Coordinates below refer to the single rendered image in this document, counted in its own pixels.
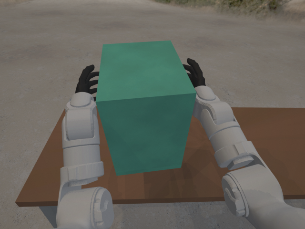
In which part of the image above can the left robot upper arm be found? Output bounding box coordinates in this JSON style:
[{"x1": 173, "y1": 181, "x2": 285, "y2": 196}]
[{"x1": 53, "y1": 187, "x2": 114, "y2": 229}]

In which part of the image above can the robot right forearm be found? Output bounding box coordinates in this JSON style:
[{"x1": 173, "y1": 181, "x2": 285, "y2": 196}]
[{"x1": 192, "y1": 85, "x2": 284, "y2": 198}]

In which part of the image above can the right robot hand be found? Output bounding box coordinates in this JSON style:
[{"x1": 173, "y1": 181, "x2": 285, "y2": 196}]
[{"x1": 183, "y1": 58, "x2": 206, "y2": 88}]

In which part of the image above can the right robot upper arm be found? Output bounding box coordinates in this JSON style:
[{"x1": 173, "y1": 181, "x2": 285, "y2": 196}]
[{"x1": 222, "y1": 164, "x2": 305, "y2": 229}]

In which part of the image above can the left robot hand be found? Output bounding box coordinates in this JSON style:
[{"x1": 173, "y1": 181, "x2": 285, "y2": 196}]
[{"x1": 75, "y1": 65, "x2": 99, "y2": 101}]

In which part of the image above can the table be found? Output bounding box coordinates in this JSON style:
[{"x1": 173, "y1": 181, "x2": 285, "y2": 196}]
[{"x1": 15, "y1": 107, "x2": 305, "y2": 228}]

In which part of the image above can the carton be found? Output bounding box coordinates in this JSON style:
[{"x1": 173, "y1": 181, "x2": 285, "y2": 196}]
[{"x1": 96, "y1": 41, "x2": 197, "y2": 176}]

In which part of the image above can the robot left forearm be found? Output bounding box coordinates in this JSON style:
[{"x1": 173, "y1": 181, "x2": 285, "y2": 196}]
[{"x1": 56, "y1": 92, "x2": 104, "y2": 223}]

